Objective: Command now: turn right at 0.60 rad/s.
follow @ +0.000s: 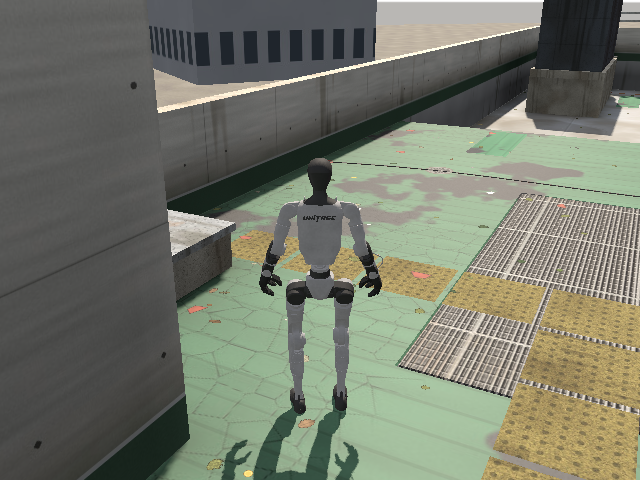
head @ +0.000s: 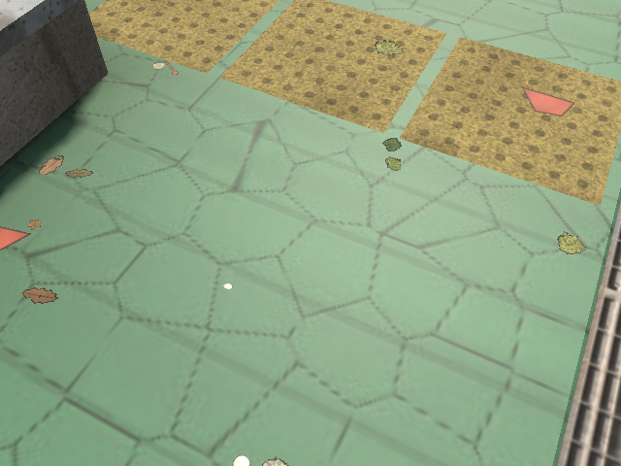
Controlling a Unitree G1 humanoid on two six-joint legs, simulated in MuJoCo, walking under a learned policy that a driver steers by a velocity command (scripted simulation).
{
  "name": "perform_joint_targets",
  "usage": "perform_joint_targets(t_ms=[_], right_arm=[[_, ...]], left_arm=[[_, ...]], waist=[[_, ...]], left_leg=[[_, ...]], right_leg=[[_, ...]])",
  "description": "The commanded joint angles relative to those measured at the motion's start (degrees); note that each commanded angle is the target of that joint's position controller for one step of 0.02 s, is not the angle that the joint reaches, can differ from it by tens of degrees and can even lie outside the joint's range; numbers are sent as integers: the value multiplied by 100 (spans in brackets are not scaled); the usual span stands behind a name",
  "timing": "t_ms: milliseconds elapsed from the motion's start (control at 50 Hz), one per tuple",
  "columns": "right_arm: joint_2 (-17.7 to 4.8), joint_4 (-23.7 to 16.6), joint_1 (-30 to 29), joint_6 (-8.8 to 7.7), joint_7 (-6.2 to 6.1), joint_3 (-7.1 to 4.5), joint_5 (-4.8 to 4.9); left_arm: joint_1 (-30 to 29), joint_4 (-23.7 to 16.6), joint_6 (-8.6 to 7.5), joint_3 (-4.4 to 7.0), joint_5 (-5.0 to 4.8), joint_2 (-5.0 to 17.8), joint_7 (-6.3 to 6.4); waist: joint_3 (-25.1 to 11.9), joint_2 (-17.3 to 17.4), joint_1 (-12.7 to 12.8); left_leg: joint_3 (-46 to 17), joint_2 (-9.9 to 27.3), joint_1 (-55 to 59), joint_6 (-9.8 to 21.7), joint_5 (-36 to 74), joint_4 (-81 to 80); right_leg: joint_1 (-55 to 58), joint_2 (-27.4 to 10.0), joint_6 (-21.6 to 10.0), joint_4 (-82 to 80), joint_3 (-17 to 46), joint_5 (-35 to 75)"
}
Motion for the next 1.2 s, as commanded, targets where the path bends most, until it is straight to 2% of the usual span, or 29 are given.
perform_joint_targets(t_ms=[20,40,60,80,100,140,180,240,320,440,520,560,580,600,620,640,680,740,820,860,880,920,1020,1040,1080,1120,1140,1160,1200], right_arm=[[-1061,-245,-21,-15,28,-308,89],[-994,-176,162,-2,42,-301,93],[-601,-313,388,45,79,-209,5],[-491,-680,-136,149,-13,-132,-10],[-699,-609,-273,212,-44,-179,6],[-712,-428,-164,172,-5,-205,100],[-818,-274,58,149,32,-244,-18],[-715,-249,38,198,60,-224,21],[-664,-288,-159,238,20,-210,22],[-550,-272,-303,184,-12,-151,73],[-497,-208,-132,137,-54,-105,141],[-338,-52,255,62,-98,-47,107],[-464,-61,231,-17,-144,-38,21],[-810,-197,4,-89,-163,-37,-57],[-998,-149,-104,-80,-104,-76,-1],[-759,-103,-155,-106,-58,-13,36],[-516,-61,-382,-140,-48,78,39],[-567,98,-225,-153,-61,75,48],[-617,309,-123,-106,-36,43,71],[-520,342,-15,-150,-10,64,60],[-447,374,144,-160,20,66,104],[-468,537,-86,-129,-12,64,78],[-452,866,4,-122,-9,64,77],[-439,959,62,-114,-1,66,66],[-551,1013,27,-54,32,5,21],[-472,929,-178,-45,83,21,-6],[-345,858,-326,-91,106,50,-15],[-212,803,-408,-154,119,79,-41],[-382,738,-496,-277,130,27,-41]], left_arm=[[204,-391,-160,88,43,413,52],[353,-341,-229,115,129,556,122],[450,-404,-313,230,188,1167,189],[743,-430,-318,399,67,1730,182],[918,-345,-318,353,9,1416,179],[226,-368,-282,191,21,945,242],[52,-389,-290,144,-4,826,309],[266,-301,-329,175,-5,909,285],[481,-220,-321,198,39,936,284],[547,-99,-332,142,136,857,303],[354,0,-306,94,144,810,316],[148,54,-295,20,51,679,363],[267,76,-327,-56,35,456,380],[623,92,-355,-143,14,125,374],[521,142,-297,-24,61,550,405],[464,199,-264,12,107,652,393],[432,379,-248,-7,55,491,332],[455,579,-240,-88,61,302,291],[394,814,-251,-180,24,174,380],[316,869,-330,-153,126,491,437],[180,990,-345,-104,79,694,444],[164,1144,-391,-178,41,388,426],[229,1534,-423,-209,44,398,496],[310,1623,-419,-218,48,374,496],[433,1707,-376,-143,85,542,486],[624,1736,-370,-95,92,647,463],[833,1800,-400,-60,84,716,462],[970,1866,-436,-1,94,830,459],[912,1850,-524,35,136,792,427]], waist=[[-754,921,161],[-796,433,253],[-814,-1184,144],[-667,-1602,412],[-673,-890,510],[-316,-642,123],[-557,-794,47],[-730,-552,88],[-609,-678,214],[-634,-657,290],[-635,-682,174],[-636,-496,-136],[-697,-109,-58],[-819,941,182],[-552,1055,118],[-367,870,144],[-232,832,216],[-486,862,151],[-615,770,163],[-756,420,69],[-550,-122,-159],[-397,-159,51],[-393,-154,26],[-491,-126,33],[-188,-150,85],[367,-331,239],[465,-602,345],[495,-933,383],[422,-832,382]], left_leg=[[-638,1215,330,671,2500,21],[-392,1065,-153,315,1771,598],[84,458,-1454,-114,-731,2110],[-454,-334,-2245,-271,-2217,2933],[-934,-154,-2257,-281,-2031,3466],[-1129,-27,-2212,-260,-1081,3338],[-1040,-123,-2033,-322,-643,3404],[-1072,-205,-2033,-379,-498,3270],[-1134,-263,-2160,-383,-554,2692],[-1095,-381,-1415,-193,-727,1871],[-1024,-526,-525,-26,-761,904],[-1014,-492,462,78,240,-692],[-1572,60,968,140,576,-1188],[-2933,1247,1247,443,895,-1599],[-3259,1682,160,1133,1464,-1492],[-3127,1564,-82,1317,1510,-1509],[-2450,976,-77,1043,1384,-1436],[-1999,660,465,890,2554,-1016],[-1920,499,487,659,2517,-689],[-1926,383,27,348,1782,-692],[-1651,59,29,267,1235,-901],[-1542,4,329,209,963,-837],[-1542,69,396,223,1248,-821],[-1497,-10,422,222,558,-851],[-1411,-272,-32,350,-1414,-589],[-1423,-386,-893,429,-2141,-207],[-1196,-511,-1254,381,-1799,245],[-811,-608,-1504,323,-1129,762],[-886,-381,-1652,368,-938,1228]], right_leg=[[661,199,-226,-1474,-354,776],[1237,101,-310,-2222,70,1401],[1949,-1378,-623,-2755,2157,2319],[1453,-2352,-1607,-2519,3286,4015],[1541,-2126,-1843,-2375,2840,4307],[1227,-1334,-1465,-2417,1994,3748],[1361,-978,-1314,-2350,1740,4130],[1459,-940,-1323,-2347,1863,3918],[1464,-957,-1421,-2443,2260,3063],[1070,-978,-1443,-2312,2453,3065],[748,-916,-1292,-2132,2613,3374],[374,-683,-961,-1910,2565,2980],[33,-447,-634,-1716,2410,2159],[-378,191,-360,-966,1664,710],[-42,583,-316,-607,985,-355],[135,411,-273,-183,956,-386],[159,356,-177,-46,865,-19],[258,281,-43,-549,530,132],[1008,166,-76,-2218,336,1418],[1680,-375,-152,-2326,992,2361],[1346,-471,-280,-2033,1063,2604],[980,-407,-303,-2184,1037,2206],[1059,-421,-335,-2335,1051,2291],[1082,-379,-383,-2391,1038,1658],[725,-251,-658,-2330,1133,-495],[490,-516,-993,-2644,1737,-1862],[687,-844,-1199,-2971,2264,-2141],[929,-1296,-1425,-3337,2841,-2191],[1057,-1615,-1608,-3530,3105,-1515]])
